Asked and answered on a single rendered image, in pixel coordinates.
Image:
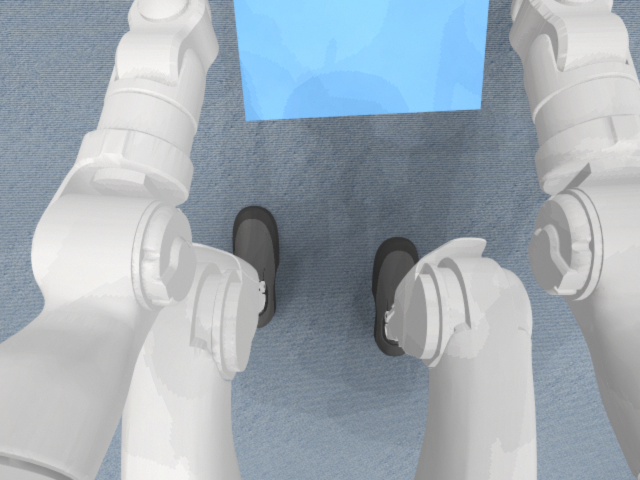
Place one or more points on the right robot forearm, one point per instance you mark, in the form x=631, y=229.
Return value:
x=583, y=92

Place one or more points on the left robot forearm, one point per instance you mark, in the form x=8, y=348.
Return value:
x=152, y=106

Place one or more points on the robot left upper arm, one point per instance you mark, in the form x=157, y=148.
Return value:
x=106, y=266

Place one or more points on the robot left shin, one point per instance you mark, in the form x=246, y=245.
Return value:
x=247, y=274

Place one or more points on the right robot foot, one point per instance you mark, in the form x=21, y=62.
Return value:
x=394, y=258

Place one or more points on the robot right upper arm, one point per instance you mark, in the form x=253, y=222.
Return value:
x=586, y=248

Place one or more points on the carton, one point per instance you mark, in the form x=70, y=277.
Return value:
x=329, y=58

